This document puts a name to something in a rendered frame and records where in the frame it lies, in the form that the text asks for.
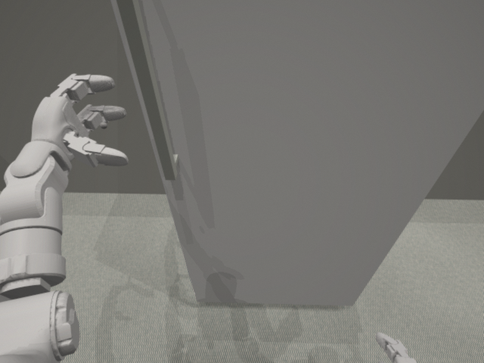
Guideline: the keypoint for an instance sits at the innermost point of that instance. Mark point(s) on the fridge door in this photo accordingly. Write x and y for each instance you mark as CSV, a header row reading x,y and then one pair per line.
x,y
308,133

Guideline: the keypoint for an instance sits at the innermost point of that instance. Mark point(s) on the robot left forearm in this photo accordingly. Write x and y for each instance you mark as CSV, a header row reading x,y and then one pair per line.
x,y
31,221

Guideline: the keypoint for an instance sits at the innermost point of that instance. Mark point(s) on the robot left hand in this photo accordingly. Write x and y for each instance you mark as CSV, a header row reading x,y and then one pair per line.
x,y
55,119

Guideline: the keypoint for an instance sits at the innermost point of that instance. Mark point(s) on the robot right hand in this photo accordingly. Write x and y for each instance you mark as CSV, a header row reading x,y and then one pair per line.
x,y
395,350

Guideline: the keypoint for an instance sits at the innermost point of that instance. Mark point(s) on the robot left upper arm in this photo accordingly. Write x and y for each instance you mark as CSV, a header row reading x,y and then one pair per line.
x,y
42,328

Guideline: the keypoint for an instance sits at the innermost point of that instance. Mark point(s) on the handle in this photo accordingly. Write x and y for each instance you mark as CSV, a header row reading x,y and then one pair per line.
x,y
135,33

